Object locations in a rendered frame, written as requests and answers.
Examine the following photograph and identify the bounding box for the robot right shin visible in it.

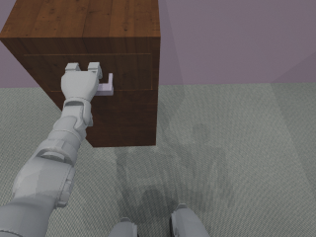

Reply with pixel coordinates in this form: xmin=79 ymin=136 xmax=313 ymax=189
xmin=175 ymin=203 xmax=188 ymax=237

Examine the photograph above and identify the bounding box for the left robot thigh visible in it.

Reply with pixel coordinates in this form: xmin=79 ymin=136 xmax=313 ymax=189
xmin=108 ymin=221 xmax=137 ymax=237

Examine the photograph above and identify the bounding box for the cabinet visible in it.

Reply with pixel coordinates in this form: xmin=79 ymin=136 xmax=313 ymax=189
xmin=0 ymin=0 xmax=161 ymax=148

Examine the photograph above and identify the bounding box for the left robot hand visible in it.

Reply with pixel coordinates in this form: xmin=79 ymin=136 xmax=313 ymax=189
xmin=60 ymin=62 xmax=103 ymax=126

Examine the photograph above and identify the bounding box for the handle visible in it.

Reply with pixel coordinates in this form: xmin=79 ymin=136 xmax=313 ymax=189
xmin=95 ymin=73 xmax=114 ymax=96

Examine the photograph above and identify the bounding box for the drawer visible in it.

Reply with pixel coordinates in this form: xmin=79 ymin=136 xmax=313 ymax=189
xmin=24 ymin=52 xmax=151 ymax=91

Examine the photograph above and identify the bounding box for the robot left upper arm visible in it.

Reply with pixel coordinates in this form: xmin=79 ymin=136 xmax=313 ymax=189
xmin=0 ymin=156 xmax=76 ymax=237

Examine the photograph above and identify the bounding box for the robot left forearm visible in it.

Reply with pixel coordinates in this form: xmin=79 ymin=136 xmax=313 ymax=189
xmin=12 ymin=97 xmax=92 ymax=199

